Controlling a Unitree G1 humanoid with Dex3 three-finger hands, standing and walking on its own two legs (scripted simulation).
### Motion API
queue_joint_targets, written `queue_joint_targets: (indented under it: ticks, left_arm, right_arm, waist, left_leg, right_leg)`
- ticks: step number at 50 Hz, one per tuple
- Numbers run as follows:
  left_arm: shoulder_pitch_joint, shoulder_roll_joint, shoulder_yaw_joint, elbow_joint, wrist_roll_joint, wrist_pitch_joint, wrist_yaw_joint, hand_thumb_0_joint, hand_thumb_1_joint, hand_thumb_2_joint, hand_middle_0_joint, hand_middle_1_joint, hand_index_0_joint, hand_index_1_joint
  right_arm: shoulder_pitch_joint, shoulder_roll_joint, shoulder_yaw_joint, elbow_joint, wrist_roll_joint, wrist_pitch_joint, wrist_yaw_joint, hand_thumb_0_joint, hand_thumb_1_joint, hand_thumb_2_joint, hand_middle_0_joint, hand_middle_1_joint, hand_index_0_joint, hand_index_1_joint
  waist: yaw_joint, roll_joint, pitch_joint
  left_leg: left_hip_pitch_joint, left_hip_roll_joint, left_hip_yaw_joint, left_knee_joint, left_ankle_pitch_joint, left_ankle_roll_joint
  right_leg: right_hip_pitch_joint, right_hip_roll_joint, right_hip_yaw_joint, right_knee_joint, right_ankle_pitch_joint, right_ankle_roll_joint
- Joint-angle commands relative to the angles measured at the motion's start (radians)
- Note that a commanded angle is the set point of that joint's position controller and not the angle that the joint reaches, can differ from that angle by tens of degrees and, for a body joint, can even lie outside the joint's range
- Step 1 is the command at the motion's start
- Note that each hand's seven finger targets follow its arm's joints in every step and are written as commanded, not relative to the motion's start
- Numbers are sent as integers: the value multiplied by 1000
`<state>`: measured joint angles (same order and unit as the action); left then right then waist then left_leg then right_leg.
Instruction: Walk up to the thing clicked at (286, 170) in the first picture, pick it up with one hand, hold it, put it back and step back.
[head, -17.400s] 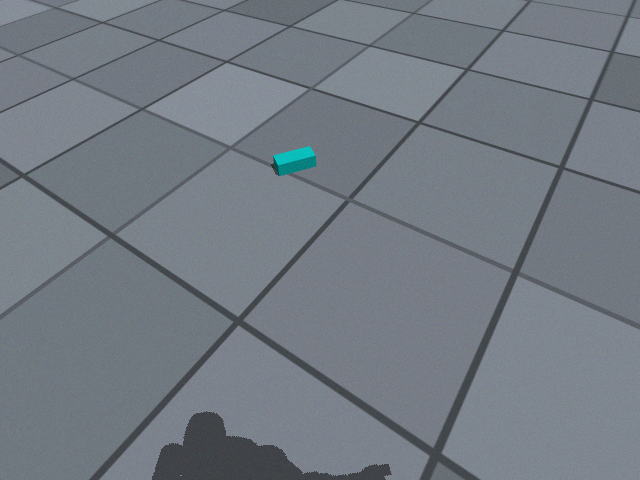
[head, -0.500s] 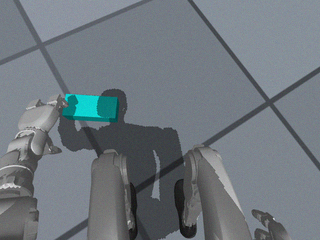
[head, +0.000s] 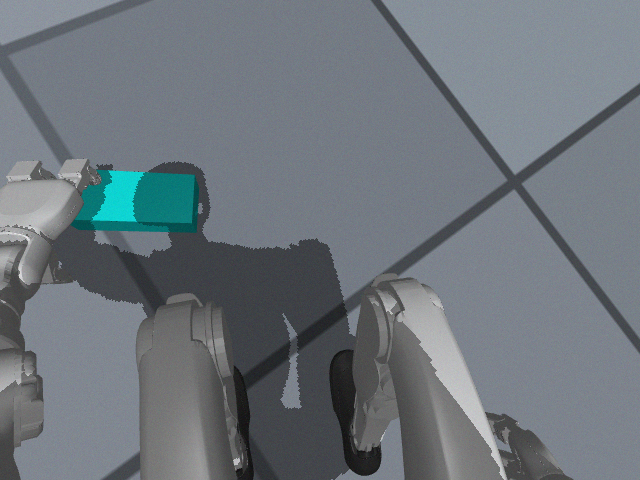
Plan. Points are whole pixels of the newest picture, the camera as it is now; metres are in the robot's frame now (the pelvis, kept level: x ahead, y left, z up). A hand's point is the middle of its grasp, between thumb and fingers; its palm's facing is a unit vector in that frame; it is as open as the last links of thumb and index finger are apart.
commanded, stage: rise first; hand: left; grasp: from above
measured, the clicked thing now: (136, 202) +0.50 +0.29 -0.32
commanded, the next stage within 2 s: none
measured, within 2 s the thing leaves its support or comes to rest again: neither
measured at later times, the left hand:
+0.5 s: hand (73, 223) +0.43 +0.33 -0.20, palm faces -0.47 -0.04 -0.88, open 14.1 cm
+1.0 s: hand (82, 219) +0.44 +0.32 -0.21, palm faces -0.47 -0.04 -0.88, open 14.1 cm
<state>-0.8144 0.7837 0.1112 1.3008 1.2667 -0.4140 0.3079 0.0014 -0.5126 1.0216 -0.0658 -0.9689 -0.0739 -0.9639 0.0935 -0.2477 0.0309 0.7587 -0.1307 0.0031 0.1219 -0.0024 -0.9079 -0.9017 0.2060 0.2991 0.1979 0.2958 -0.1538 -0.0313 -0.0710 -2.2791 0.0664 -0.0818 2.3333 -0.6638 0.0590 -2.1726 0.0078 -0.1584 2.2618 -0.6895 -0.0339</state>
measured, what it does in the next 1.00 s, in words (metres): stands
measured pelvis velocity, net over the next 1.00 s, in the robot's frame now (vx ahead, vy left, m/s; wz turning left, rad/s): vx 0.01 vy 0.00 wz -0.04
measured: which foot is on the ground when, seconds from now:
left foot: down 0.00-1.00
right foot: down 0.00-1.00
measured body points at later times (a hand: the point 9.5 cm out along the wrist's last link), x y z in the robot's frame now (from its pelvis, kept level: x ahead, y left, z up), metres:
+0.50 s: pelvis +0.00 +0.00 -0.02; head +0.25 +0.08 +0.35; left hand +0.45 +0.33 -0.15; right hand +0.08 -0.27 -0.13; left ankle +0.08 +0.11 -0.32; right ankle +0.10 -0.10 -0.32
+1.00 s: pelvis +0.01 +0.00 -0.03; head +0.25 +0.09 +0.34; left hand +0.46 +0.32 -0.16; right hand +0.09 -0.28 -0.13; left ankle +0.08 +0.11 -0.32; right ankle +0.10 -0.10 -0.32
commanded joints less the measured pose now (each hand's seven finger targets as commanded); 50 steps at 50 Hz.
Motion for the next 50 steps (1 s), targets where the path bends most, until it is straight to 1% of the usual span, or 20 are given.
queue_joint_targets:
  ticks: [1, 3, 5, 6, 13, 14, 15, 18, 19, 21, 23, 29, 30, 32, 36, 39, 44, 45, 48, 50]
  left_arm:
    - [-281, 290, 48, -119, 3, -8, 63, 0, -547, 1016, -58, -970, -58, -968]
    - [-291, 285, 41, -114, 10, -8, 67, 0, -539, 1009, -54, -977, -58, -971]
    - [-292, 307, 51, -116, 14, -6, 73, 0, -538, 1010, -57, -976, -62, -970]
    - [-303, 300, 43, -115, 19, -7, 74, 0, -539, 1008, -56, -973, -60, -967]
    - [-291, 331, 55, -94, 44, -12, 92, 0, -542, 1009, -60, -982, -63, -976]
    - [-284, 339, 60, -82, 44, -11, 94, 0, -544, 1011, -56, -989, -61, -982]
    - [-300, 319, 51, -93, 38, -11, 97, 0, -549, 1019, -55, -981, -56, -978]
    - [-311, 351, 68, -87, 36, -11, 106, 0, -539, 1003, -55, -994, -61, -985]
    - [-288, 336, 61, -62, 40, -7, 108, 0, -551, 1019, -59, -989, -61, -986]
    - [-313, 363, 80, -78, 37, -6, 115, 0, -533, 998, -57, -999, -66, -988]
    - [-313, 338, 50, -66, 43, -3, 114, 0, -544, 1005, -55, -1003, -61, -995]
    - [-311, 361, 68, -75, 32, 10, 113, 0, -529, 988, -54, -1015, -66, -1001]
    - [-319, 350, 62, -88, 31, 8, 114, 0, -532, 995, -55, -1014, -66, -1001]
    - [-303, 333, 44, -50, 33, 14, 110, 0, -528, 987, -54, -1024, -68, -1007]
    - [-320, 357, 53, -81, 33, 14, 108, 0, -536, 993, -55, -1015, -64, -1004]
    - [-324, 318, 34, -51, 27, 15, 107, 0, -540, 995, -54, -1016, -63, -1005]
    - [-337, 337, 41, -36, 35, 15, 120, 0, -526, 984, -54, -1025, -68, -1008]
    - [-326, 332, 29, -28, 40, 17, 120, 0, -604, 1059, -68, -981, -46, -1003]
    - [-387, 351, 36, -74, 40, 18, 124, 0, -541, 998, -58, -1028, -66, -1018]
    - [-375, 330, 22, -52, 44, 22, 128, 0, -544, 999, -56, -1033, -65, -1023]
  right_arm:
    - [193, -243, -66, -14, -10, 1, -11, 0, -911, -906, 199, 300, 200, 300]
    - [190, -250, -69, -15, -12, 2, -11, 0, -909, -905, 199, 300, 200, 300]
    - [187, -235, -55, -14, -13, 4, -12, 0, -912, -905, 199, 300, 200, 300]
    - [190, -237, -53, -13, -15, 4, -11, 0, -911, -905, 199, 300, 200, 300]
    - [194, -250, -49, -17, -22, 6, -10, 0, -914, -906, 199, 300, 200, 300]
    - [193, -237, -37, -16, -24, 6, -8, 0, -914, -906, 199, 300, 200, 300]
    - [192, -257, -51, -18, -27, 4, -10, 0, -912, -905, 199, 300, 200, 300]
    - [198, -237, -29, -18, -29, 1, -7, 0, -913, -906, 199, 300, 200, 300]
    - [202, -256, -43, -13, -30, 1, -10, 0, -914, -906, 199, 300, 200, 300]
    - [198, -248, -33, -16, -31, -3, -8, 0, -914, -906, 199, 300, 199, 300]
    - [190, -268, -47, -31, -34, -8, -8, 0, -914, -906, 199, 300, 199, 300]
    - [203, -263, -44, -24, -29, -11, -9, 0, -915, -906, 199, 300, 199, 300]
    - [202, -268, -46, -24, -33, -11, -9, 0, -915, -906, 199, 300, 199, 300]
    - [203, -269, -45, -27, -31, -14, -7, 0, -916, -907, 199, 300, 199, 300]
    - [208, -269, -40, -23, -33, -12, -6, 0, -915, -906, 199, 300, 199, 300]
    - [201, -273, -43, -24, -31, -16, -2, 0, -916, -906, 199, 300, 199, 300]
    - [196, -271, -30, -27, -31, -16, -3, 0, -915, -906, 199, 300, 199, 300]
    - [194, -265, -28, -28, -32, -15, -2, 0, -924, -909, 199, 300, 199, 300]
    - [196, -276, -28, -31, -31, -19, -5, 0, -920, -908, 199, 300, 199, 300]
    - [194, -272, -28, -31, -30, -21, -4, 0, -919, -908, 199, 300, 199, 300]
  waist:
    - [6, 306, -663]
    - [-2, 301, -665]
    - [10, 307, -664]
    - [-2, 312, -660]
    - [-6, 319, -648]
    - [-3, 308, -632]
    - [-12, 299, -638]
    - [-12, 301, -649]
    - [-17, 295, -641]
    - [-8, 313, -657]
    - [-18, 338, -622]
    - [-13, 296, -646]
    - [-13, 306, -669]
    - [-26, 302, -638]
    - [-24, 301, -660]
    - [-34, 322, -627]
    - [-34, 304, -619]
    - [-34, 299, -606]
    - [-37, 336, -652]
    - [-41, 348, -634]
  left_leg:
    - [603, -42, -13, -228, 188, -26]
    - [606, -40, -18, -222, 186, -24]
    - [582, -41, -13, -216, 172, -24]
    - [591, -38, -18, -208, 179, -25]
    - [567, -39, -19, -187, 198, -23]
    - [545, -38, -16, -185, 186, -23]
    - [549, -37, -16, -176, 191, -21]
    - [541, -36, -15, -162, 203, -19]
    - [527, -38, -10, -160, 203, -18]
    - [542, -34, -16, -156, 196, -21]
    - [527, -35, -16, -162, 174, -25]
    - [490, -38, -3, -144, 180, -18]
    - [518, -36, -6, -139, 201, -19]
    - [507, -36, -8, -135, 201, -17]
    - [501, -37, -2, -124, 226, -16]
    - [521, -32, -23, -140, 195, -24]
    - [481, -37, -14, -129, 183, -21]
    - [468, -38, -9, -127, 183, -20]
    - [511, -35, -13, -125, 192, -22]
    - [519, -33, -21, -137, 175, -27]
  right_leg:
    - [219, 57, 4, -219, 193, -9]
    - [203, 57, 0, -211, 190, -7]
    - [211, 60, 4, -213, 185, -7]
    - [201, 59, -1, -203, 189, -6]
    - [202, 62, -5, -181, 207, -6]
    - [209, 64, -4, -182, 200, -6]
    - [204, 63, -5, -184, 205, -4]
    - [217, 65, -5, -181, 220, -1]
    - [221, 66, -4, -181, 222, 0]
    - [205, 65, -8, -170, 210, -3]
    - [188, 64, -9, -163, 195, -7]
    - [236, 63, -1, -173, 211, 0]
    - [233, 66, -4, -172, 227, 0]
    - [220, 66, -4, -170, 230, -1]
    - [259, 67, -1, -172, 257, 3]
    - [196, 65, -14, -151, 222, -5]
    - [212, 68, -11, -155, 220, -3]
    - [219, 70, -8, -159, 221, -3]
    - [210, 69, -10, -153, 225, -4]
    - [188, 68, -15, -147, 210, -7]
